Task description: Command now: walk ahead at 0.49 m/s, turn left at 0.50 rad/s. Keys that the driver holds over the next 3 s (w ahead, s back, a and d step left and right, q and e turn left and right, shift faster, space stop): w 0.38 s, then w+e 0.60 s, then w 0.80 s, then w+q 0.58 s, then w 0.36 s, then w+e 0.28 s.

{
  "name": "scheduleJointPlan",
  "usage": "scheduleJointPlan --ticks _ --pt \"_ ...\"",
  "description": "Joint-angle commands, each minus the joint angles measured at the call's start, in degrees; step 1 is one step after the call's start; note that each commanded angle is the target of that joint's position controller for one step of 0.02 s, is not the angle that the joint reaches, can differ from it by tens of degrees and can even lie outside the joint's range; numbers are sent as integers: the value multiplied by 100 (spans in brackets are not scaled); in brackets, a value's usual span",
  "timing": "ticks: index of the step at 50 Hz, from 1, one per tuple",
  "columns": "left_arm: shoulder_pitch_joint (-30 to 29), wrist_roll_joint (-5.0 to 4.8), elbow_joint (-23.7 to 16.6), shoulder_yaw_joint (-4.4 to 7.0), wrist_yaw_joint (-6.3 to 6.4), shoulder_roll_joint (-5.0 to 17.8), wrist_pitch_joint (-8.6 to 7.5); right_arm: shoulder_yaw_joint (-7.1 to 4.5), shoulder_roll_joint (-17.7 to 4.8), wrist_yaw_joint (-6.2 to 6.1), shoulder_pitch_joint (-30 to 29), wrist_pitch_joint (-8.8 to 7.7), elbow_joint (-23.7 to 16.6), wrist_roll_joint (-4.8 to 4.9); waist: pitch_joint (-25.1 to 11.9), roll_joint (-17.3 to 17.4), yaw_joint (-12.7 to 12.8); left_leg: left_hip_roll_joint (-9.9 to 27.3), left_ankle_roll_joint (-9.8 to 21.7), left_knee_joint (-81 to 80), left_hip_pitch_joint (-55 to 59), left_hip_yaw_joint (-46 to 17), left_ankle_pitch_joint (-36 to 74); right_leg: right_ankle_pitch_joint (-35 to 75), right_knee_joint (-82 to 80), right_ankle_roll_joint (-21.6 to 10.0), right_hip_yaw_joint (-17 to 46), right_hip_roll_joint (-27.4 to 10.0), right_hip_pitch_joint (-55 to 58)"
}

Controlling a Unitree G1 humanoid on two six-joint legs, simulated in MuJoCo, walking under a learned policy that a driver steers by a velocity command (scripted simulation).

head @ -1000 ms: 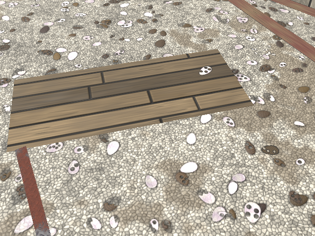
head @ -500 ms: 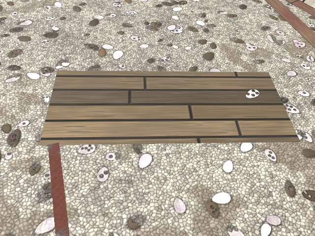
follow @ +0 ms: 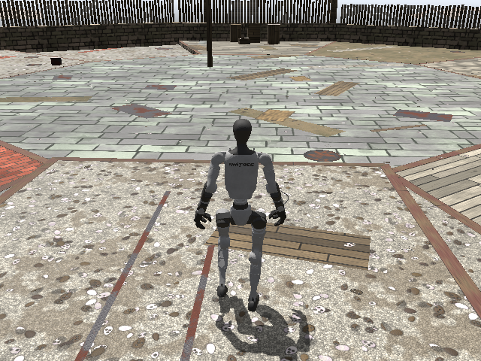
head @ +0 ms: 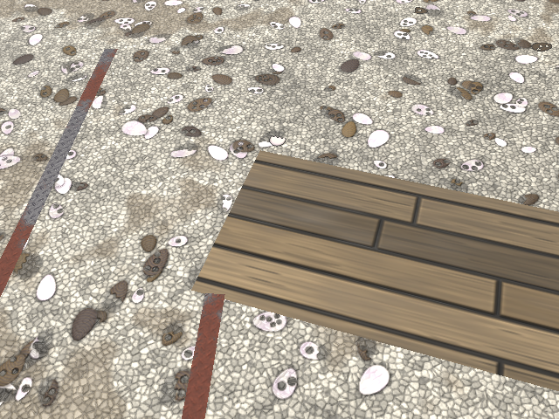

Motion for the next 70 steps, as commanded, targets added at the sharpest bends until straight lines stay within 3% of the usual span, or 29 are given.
scheduleJointPlan --ticks 1,5,10,12,13,14,15,16,17,18,20,25,31,35,38,40,41,42,43,45,47,51,57,62,65,67,68,69,70 --pt "185 3 -159 49 -38 411 -147 64 42 84 -81 -7 -395 -8 67 -644 -116 229 -56 -292 -630 -244 569 1147 -1232 -706 1099 -1655 219" --pt "401 -15 25 25 -70 479 -128 201 196 134 -869 -89 -578 25 202 -700 8 94 -68 -1905 -129 202 1357 1668 -1222 -546 376 -1362 130" --pt "1007 -22 409 43 -1 747 27 249 105 107 -1550 -136 -757 -3 333 -736 195 -24 132 -2995 267 690 664 2438 -904 -570 370 -1670 1010" --pt "1087 -26 542 46 27 849 114 214 28 37 -1179 -189 -618 -45 78 -852 -10 -321 329 -3353 945 855 170 3990 -80 -514 252 -1684 1333" --pt "1086 -56 598 34 37 864 162 162 -51 -8 -442 -254 -355 -78 -321 -765 -363 -511 467 -3794 1900 923 350 4406 837 -421 62 -1550 1233" --pt "1073 -81 550 -13 47 763 168 50 -327 -78 529 -315 -9 -164 -944 -627 -722 -204 656 -3756 3397 522 385 3578 1992 -299 -48 -1376 437" --pt "1121 -210 196 -150 -14 261 134 -108 -931 -179 1386 -333 102 -260 -1849 432 -949 1549 1183 -3886 5319 -1758 -292 1049 4042 -50 -262 -835 -1494" --pt "1153 -169 167 -56 -23 465 133 -180 -1109 -225 1511 -258 179 14 -2181 839 -849 2346 1601 -4677 5572 -3698 272 -1879 5354 31 328 -117 -2577" --pt "583 -97 57 41 -7 716 158 -142 -934 -238 1103 -238 202 131 -1342 241 -712 2004 1430 -4650 5047 -2763 730 -1469 5512 -26 825 -469 -3095" --pt "309 -110 -7 -13 -34 545 113 -60 -609 -230 729 -279 208 151 -720 83 -527 1746 1268 -4797 4227 -2035 1173 -1052 5242 -50 879 -633 -3039" --pt "458 -11 150 -20 -70 376 213 61 -164 -216 272 -355 248 164 -194 -19 -74 1244 824 -5203 3098 -1107 1492 -717 4549 13 917 -853 -2430" --pt "175 42 170 12 -209 194 435 65 -161 -245 584 -559 547 158 141 58 53 1069 697 -5794 2667 -147 1775 90 4229 113 1040 -759 -2595" --pt "-1036 42 -207 -69 -263 95 396 122 -144 -289 876 -612 773 150 429 37 -163 970 525 -5870 2934 714 2263 1349 2607 74 736 -638 -2765" --pt "-1632 74 -489 -105 -310 126 379 111 -283 -394 1257 -564 1012 131 553 -18 -324 1198 442 -5580 3725 995 2982 1058 1792 -178 326 -515 -2709" --pt "-1318 83 -469 -46 -271 229 380 76 -487 -459 1194 -490 1076 95 231 147 -112 1274 313 -4518 4204 1281 5307 215 1566 -514 -47 -66 -2044" --pt "-206 110 -159 89 -224 452 333 30 -659 -472 1105 -383 1047 82 -455 149 375 1222 230 -2666 3998 1444 5770 -120 1196 -804 -99 351 -698" --pt "713 183 97 245 -162 818 302 38 -658 -457 1021 -373 925 103 -975 -156 798 1064 94 -1125 2954 1475 4446 -282 910 -1098 644 -33 744" --pt "882 187 48 446 -77 1550 320 168 -13 -338 1339 -419 574 206 -1614 -1499 506 104 -226 1184 556 1447 -21 -239 700 -1980 3517 -1839 2621" --pt "890 -54 34 457 -89 1550 397 83 -385 -288 805 -497 383 170 -1987 -1226 629 -478 -279 2048 -503 206 -1534 -203 -279 -2326 5363 -2209 2951" --pt "232 -93 31 342 -30 1054 419 130 -349 -255 197 -630 192 185 -525 -319 310 224 -226 1319 -816 -23 -452 458 -480 -1812 3706 -1869 1507" --pt "-165 -120 5 236 -1 704 365 135 -251 -267 311 -478 220 37 -105 -120 -155 460 -367 502 -57 -35 -334 1403 -653 -1408 2808 -1287 332" --pt "19 -127 47 234 -27 828 186 171 -65 -194 268 -161 147 -39 -151 -360 -272 468 -590 -317 149 196 20 2050 -838 -1301 2173 -895 -83" --pt "751 -133 275 170 -20 759 151 210 -59 -126 -991 -157 -220 29 80 -637 230 432 -566 -2028 -335 342 1439 2344 -932 -799 1969 -788 617" --pt "1086 -32 409 116 56 789 145 246 -102 -85 -1755 -226 -476 82 257 -665 473 197 -361 -2880 -400 444 1430 2675 -746 -823 2062 -1041 1377" --pt "881 9 432 117 118 911 131 207 -223 -91 -1449 -289 -456 99 271 -721 185 6 -83 -3329 267 430 888 3528 -418 -723 2046 -1231 1520" --pt "697 28 450 122 104 1003 112 102 -402 -190 -312 -345 -89 111 -265 -668 -323 -377 145 -3699 1750 584 578 4827 767 -553 1829 -1039 1410" --pt "657 3 435 94 81 948 93 24 -578 -267 604 -401 166 46 -799 -461 -731 -91 341 -3861 3058 302 691 4245 1908 -459 1626 -801 817" --pt "884 -124 234 -12 49 565 61 -93 -1085 -350 1433 -428 232 -106 -1632 313 -857 1377 760 -3967 4600 -1563 -74 2153 3729 -289 1317 -304 -508" --pt "1487 -217 336 -13 39 419 93 -182 -1316 -278 1430 -362 352 -66 -1904 1291 -543 2346 1424 -4684 5225 -3857 -2 -1932 5188 -160 1123 596 -1987"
